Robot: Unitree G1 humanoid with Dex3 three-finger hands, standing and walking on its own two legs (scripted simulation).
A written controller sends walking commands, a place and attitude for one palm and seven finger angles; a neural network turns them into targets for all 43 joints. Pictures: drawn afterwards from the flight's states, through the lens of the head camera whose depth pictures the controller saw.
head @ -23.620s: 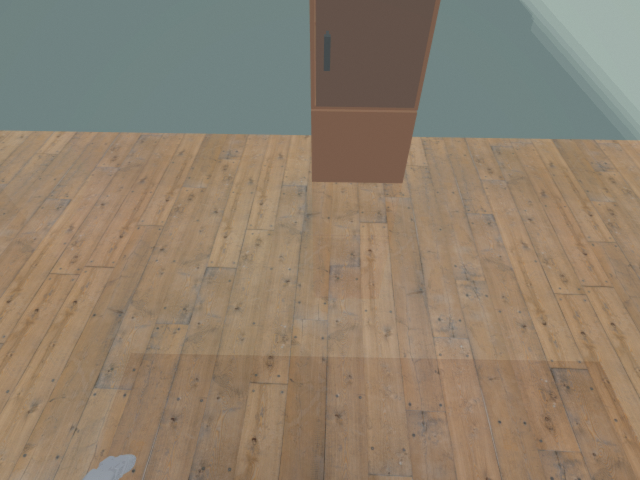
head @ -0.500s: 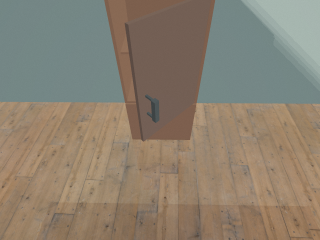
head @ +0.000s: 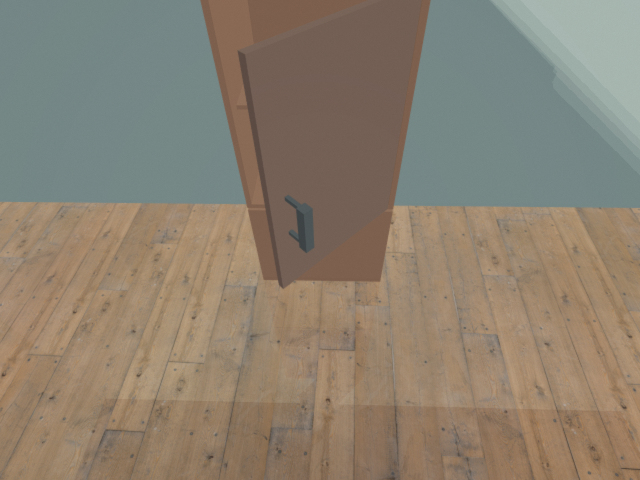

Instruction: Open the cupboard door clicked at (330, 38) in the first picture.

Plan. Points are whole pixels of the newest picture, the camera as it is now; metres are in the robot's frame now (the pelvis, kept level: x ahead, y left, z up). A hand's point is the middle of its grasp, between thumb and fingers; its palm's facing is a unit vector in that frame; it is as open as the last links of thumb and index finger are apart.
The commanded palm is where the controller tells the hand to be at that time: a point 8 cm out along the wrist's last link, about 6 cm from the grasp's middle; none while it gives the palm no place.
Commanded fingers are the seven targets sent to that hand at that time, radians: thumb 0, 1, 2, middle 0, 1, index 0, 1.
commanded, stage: look to check the result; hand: left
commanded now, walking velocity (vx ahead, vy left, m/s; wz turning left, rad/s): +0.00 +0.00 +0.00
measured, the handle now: (298, 223) +0.61 +0.09 -0.12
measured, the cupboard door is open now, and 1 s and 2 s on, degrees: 45 45 45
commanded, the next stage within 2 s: walk to a spot facing it in 0.10 s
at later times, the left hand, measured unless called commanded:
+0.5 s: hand out of the picture +0.06 +0.20 -0.18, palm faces -0.08 -0.96 -0.26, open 7.4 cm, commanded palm none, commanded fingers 0.00 0.90 0.90 -0.20 -0.30 -0.20 -0.30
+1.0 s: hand out of the picture +0.08 +0.16 -0.17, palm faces -0.29 -0.91 -0.29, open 7.4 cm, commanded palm none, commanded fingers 0.00 0.90 0.90 -0.20 -0.30 -0.20 -0.30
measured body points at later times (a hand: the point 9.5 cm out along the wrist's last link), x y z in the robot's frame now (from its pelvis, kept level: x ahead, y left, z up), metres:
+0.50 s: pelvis +0.00 +0.00 -0.01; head +0.03 -0.01 +0.44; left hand +0.07 +0.25 -0.16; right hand +0.03 -0.26 -0.16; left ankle +0.01 +0.13 -0.75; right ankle -0.03 -0.08 -0.75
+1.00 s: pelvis -0.02 -0.03 -0.01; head +0.03 -0.07 +0.44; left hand +0.10 +0.20 -0.15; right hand +0.00 -0.31 -0.16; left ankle +0.01 +0.13 -0.68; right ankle -0.04 -0.10 -0.75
